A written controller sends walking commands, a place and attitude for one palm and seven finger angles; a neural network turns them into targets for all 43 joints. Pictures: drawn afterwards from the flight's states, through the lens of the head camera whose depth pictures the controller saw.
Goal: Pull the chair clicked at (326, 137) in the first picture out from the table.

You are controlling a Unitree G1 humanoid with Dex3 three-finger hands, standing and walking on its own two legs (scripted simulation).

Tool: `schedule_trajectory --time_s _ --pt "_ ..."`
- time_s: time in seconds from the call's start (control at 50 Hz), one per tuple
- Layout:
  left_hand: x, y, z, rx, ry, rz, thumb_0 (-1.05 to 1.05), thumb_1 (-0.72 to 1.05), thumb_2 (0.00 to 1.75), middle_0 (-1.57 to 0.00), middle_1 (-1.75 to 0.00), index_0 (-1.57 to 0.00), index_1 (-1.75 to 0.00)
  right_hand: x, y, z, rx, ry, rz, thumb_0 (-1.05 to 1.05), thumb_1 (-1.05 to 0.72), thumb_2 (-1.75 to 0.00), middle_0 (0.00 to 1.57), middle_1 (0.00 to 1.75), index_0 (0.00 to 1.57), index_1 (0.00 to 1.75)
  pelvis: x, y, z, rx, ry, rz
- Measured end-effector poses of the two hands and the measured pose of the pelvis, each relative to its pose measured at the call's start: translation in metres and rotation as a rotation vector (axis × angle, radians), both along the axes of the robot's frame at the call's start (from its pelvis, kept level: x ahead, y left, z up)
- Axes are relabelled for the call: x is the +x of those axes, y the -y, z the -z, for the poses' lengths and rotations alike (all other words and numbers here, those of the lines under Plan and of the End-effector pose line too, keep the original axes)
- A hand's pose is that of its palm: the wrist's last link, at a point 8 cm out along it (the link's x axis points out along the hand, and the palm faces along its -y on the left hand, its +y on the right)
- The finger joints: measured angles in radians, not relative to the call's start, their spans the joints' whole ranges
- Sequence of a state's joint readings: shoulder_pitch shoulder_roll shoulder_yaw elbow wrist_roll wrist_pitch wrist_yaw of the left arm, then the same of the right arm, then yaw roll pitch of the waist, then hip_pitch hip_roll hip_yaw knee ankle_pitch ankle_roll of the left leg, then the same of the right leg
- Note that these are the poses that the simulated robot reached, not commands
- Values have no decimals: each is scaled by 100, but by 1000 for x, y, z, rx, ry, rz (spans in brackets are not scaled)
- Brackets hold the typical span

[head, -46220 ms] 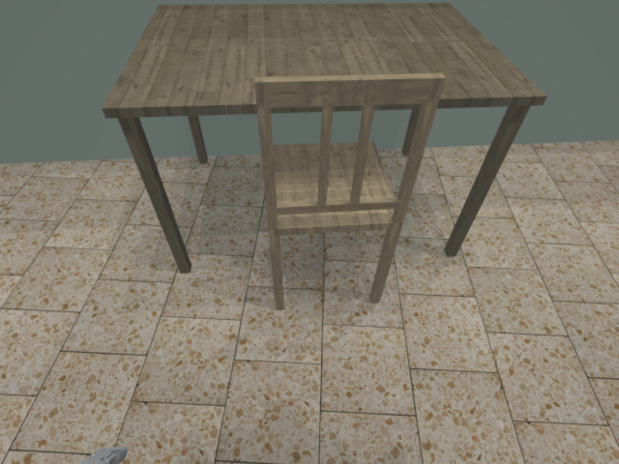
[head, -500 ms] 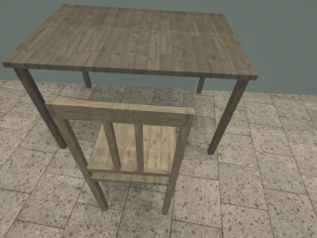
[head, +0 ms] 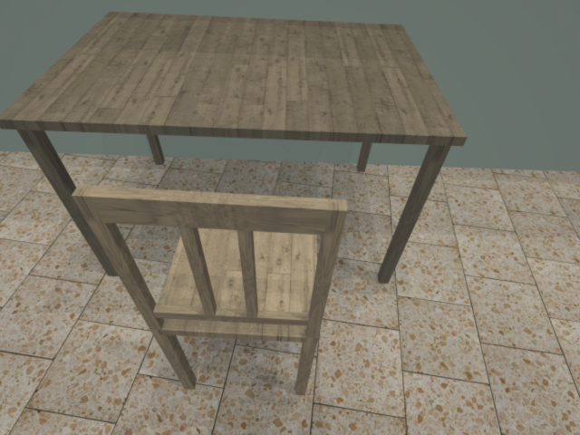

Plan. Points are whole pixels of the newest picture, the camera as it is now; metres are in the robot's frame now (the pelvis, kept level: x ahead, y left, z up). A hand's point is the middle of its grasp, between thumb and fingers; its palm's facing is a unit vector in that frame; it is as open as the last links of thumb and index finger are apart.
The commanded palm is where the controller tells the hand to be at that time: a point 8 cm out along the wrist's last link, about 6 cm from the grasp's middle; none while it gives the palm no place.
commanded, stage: look again from close up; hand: left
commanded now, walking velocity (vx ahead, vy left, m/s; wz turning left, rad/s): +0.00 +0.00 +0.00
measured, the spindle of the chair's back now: (200, 274) +0.41 +0.19 -0.09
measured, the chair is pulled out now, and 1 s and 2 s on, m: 0.23 0.23 0.23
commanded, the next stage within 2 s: none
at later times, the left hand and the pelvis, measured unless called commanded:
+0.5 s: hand out of the picture -0.02 +0.15 -0.18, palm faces +0.02 -0.99 -0.15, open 7.4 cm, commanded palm none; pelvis +0.00 -0.01 +0.00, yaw +0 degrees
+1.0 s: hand out of the picture -0.03 +0.14 -0.18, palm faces +0.02 -0.99 -0.15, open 7.4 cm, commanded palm none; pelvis +0.00 -0.01 +0.00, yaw -1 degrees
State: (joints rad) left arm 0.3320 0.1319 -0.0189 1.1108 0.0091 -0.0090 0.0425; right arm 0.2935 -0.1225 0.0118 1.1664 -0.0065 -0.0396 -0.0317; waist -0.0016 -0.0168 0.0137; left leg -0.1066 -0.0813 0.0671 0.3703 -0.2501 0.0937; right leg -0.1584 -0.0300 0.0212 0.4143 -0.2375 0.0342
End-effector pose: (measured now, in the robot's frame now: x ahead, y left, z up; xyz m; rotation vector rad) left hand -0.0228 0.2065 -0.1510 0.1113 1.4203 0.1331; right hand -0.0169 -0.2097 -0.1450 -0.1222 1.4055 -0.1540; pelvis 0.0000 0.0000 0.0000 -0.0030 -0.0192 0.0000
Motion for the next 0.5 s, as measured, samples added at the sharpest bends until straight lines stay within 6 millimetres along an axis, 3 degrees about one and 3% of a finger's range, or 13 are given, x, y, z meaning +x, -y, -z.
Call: schedule_trajectory --time_s 0.5 --pt "-3 10 -1 -2 -1 4 1 91 90 -20 -30 -20 -30 -5 7 0 6 -4 12 0 -91 -89 20 30 20 30 -2 9 -1 1 1 7"
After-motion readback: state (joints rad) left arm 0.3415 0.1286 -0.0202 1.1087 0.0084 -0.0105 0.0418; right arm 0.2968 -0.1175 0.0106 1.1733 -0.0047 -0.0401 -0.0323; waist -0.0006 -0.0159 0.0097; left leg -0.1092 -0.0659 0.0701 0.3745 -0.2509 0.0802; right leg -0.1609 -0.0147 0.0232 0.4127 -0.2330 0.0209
